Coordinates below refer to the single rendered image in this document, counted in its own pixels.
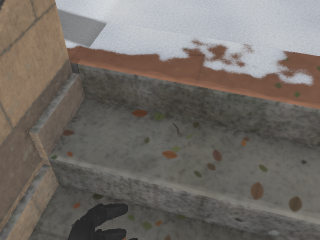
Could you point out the left robot hand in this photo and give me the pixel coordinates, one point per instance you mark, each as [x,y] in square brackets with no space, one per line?
[84,229]

